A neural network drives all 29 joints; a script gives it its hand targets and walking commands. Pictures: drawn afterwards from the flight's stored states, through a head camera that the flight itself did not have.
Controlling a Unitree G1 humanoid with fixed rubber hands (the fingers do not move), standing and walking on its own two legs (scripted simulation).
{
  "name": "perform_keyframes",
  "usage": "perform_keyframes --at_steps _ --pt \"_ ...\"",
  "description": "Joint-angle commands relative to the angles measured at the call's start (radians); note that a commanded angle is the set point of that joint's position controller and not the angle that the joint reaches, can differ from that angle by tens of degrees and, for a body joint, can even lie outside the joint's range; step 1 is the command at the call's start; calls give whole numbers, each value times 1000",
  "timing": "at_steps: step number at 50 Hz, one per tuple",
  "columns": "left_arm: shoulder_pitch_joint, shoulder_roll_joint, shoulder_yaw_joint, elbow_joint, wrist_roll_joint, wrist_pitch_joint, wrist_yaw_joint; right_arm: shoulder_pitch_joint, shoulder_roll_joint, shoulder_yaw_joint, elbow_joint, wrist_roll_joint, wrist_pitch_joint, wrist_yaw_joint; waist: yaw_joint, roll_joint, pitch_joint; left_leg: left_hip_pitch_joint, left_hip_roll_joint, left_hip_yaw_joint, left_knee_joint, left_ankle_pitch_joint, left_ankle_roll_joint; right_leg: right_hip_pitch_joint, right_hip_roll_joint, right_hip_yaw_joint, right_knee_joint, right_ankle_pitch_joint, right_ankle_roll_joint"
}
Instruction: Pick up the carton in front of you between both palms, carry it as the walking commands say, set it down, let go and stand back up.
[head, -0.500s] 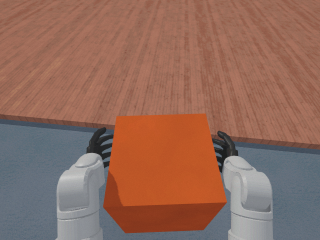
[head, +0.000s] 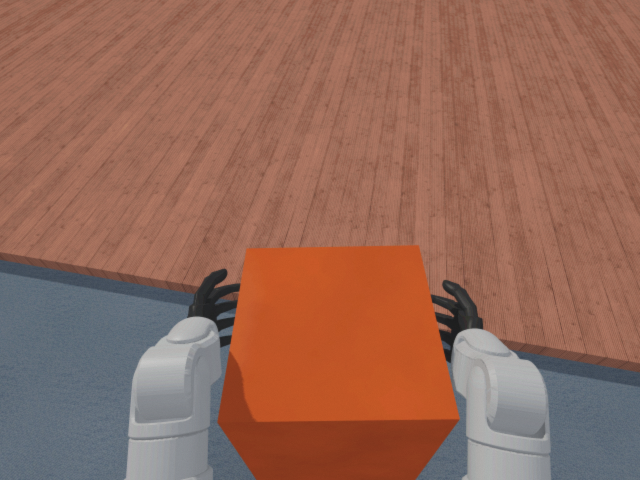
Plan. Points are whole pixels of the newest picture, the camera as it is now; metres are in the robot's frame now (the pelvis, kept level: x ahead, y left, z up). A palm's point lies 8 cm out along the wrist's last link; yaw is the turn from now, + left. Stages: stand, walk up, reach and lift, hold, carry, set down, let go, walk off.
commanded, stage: carry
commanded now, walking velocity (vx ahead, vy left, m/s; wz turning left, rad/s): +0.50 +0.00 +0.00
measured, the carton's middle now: (334, 369) +0.25 +0.00 -0.02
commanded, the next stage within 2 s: none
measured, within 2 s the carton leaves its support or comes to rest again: neither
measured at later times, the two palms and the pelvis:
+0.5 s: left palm (249, 76) +0.70 +0.16 +0.13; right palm (426, 93) +0.67 -0.14 +0.13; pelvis +0.33 +0.04 -0.01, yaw -3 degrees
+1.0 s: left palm out of the picture +1.08 +0.15 +0.13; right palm (403, 2) +1.09 -0.15 +0.12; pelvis +0.68 -0.01 +0.00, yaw -3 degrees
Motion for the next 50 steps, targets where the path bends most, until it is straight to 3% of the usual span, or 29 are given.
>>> perform_keyframes --at_steps 1,3,7,14,15,16,17,18,19,20,21,23,25,28,33,37,38,39,40,41,42,43,44,45,46,47,48,50 --pt "-425 -1022 -756 -111 -439 -14 -262 -463 979 745 -97 409 -46 265 -14 -69 -369 -219 56 -39 -72 90 7 451 -304 392 -246 180 -39" --pt "-399 -1007 -760 -117 -443 -19 -270 -417 982 746 -86 390 -62 254 -12 -101 -351 -215 43 6 -192 98 -11 429 -283 317 -268 168 -42" --pt "-381 -944 -755 -124 -447 -21 -281 -419 952 760 -112 381 -71 235 -10 -143 -259 -267 26 80 -442 207 -25 449 -235 212 -278 261 -36" --pt "-573 -740 -707 -154 -430 22 -232 -676 753 757 -185 451 -10 218 -1 -168 -157 -175 -16 140 -627 343 18 453 -209 120 -210 366 -19" --pt "-626 -697 -697 -139 -428 33 -221 -726 715 743 -170 460 2 212 -6 -169 -175 -107 -33 155 -632 316 29 446 -205 105 -147 432 -13" --pt "-684 -660 -688 -120 -428 46 -210 -775 682 723 -143 468 14 206 -34 -159 -212 11 -69 190 -647 280 37 418 -188 69 -36 505 1" --pt "-750 -633 -677 -100 -432 60 -200 -817 647 694 -104 472 26 201 -72 -112 -269 184 -118 226 -668 218 41 361 -142 28 147 528 23" --pt "-817 -606 -659 -76 -437 75 -190 -860 620 666 -72 474 40 196 -117 -26 -344 380 -24 91 -674 131 49 220 -110 47 367 340 41" --pt "-895 -618 -650 -65 -456 94 -181 -927 565 629 -29 467 48 191 -101 231 -439 567 260 -436 -803 -80 200 -67 9 82 693 61 86" --pt "-962 -605 -622 -26 -463 107 -170 -982 595 630 8 497 60 186 -113 312 -424 604 315 -644 -930 -17 248 -262 79 209 868 -315 71" --pt "-1020 -639 -608 2 -476 115 -160 -1057 613 623 10 523 69 183 -95 256 -422 586 312 -552 -884 101 245 -310 15 281 959 -300 42" --pt "-1114 -694 -573 53 -486 124 -147 -1208 695 610 19 575 77 185 -90 48 -413 487 258 -357 -817 328 198 -329 -49 289 900 -200 21" --pt "-1200 -739 -543 105 -484 129 -139 -1351 752 589 44 598 81 184 -70 58 -446 448 227 -251 -826 370 162 -294 -60 275 807 -141 26" --pt "-1311 -780 -503 184 -481 140 -128 -1457 789 532 117 594 96 182 -68 87 -454 475 209 -183 -829 423 178 -351 -55 251 709 -126 43" --pt "-1401 -839 -440 311 -465 164 -125 -1506 819 440 255 542 129 181 -93 122 -425 568 160 -73 -783 597 191 -427 -39 188 488 -39 52" --pt "-1428 -896 -394 385 -452 175 -143 -1523 859 401 319 507 139 186 -118 129 -374 687 162 -64 -702 780 188 -497 -15 143 379 -7 36" --pt "-1443 -906 -388 406 -441 173 -143 -1559 889 409 309 510 142 189 -149 87 -346 838 114 -65 -631 975 164 -614 48 70 396 -78 36" --pt "-1413 -922 -380 439 -437 176 -144 -1560 895 404 315 509 143 189 -169 106 -358 895 101 -80 -545 1189 145 -607 97 25 337 -135 28" --pt "-1385 -939 -377 452 -436 176 -147 -1569 899 401 309 505 140 186 -130 131 -397 798 82 -34 -455 1304 110 -393 115 35 138 -82 23" --pt "-1396 -951 -376 434 -437 171 -150 -1563 913 412 304 508 135 183 -44 108 -451 619 57 17 -271 1296 70 -55 108 76 -84 120 18" --pt "-1390 -948 -366 416 -433 164 -148 -1594 924 421 285 516 127 181 71 65 -479 323 35 70 -77 1129 41 356 61 102 -255 354 41" --pt "-1391 -937 -368 391 -435 157 -145 -1580 950 429 282 512 123 184 63 -201 -474 -219 -65 25 90 17 28 831 -157 335 -40 1020 8" --pt "-1372 -920 -362 394 -428 148 -137 -1595 981 436 272 524 123 181 118 -412 -581 -646 -158 -43 399 -275 17 1222 -336 571 200 1654 -171" --pt "-1363 -923 -364 338 -423 139 -132 -1581 957 419 248 505 117 172 202 -309 -610 -793 -170 -114 555 -281 26 1256 -353 616 161 1502 -236" --pt "-1415 -924 -385 242 -436 129 -127 -1594 944 415 202 487 111 161 192 -179 -576 -858 -141 -145 557 -261 60 1195 -324 605 117 1129 -200" --pt "-1473 -934 -422 142 -464 123 -123 -1575 909 411 162 462 106 146 155 -97 -537 -932 -120 -115 508 -276 80 1173 -289 584 105 979 -149" --pt "-1510 -938 -459 56 -496 119 -122 -1540 863 397 133 429 98 129 149 -91 -517 -955 -115 -68 488 -307 89 1142 -269 545 104 956 -127" --pt "-1511 -933 -516 -35 -554 116 -132 -1431 778 380 111 348 80 99 126 -82 -519 -823 -81 -5 310 -333 90 976 -232 465 50 845 -92"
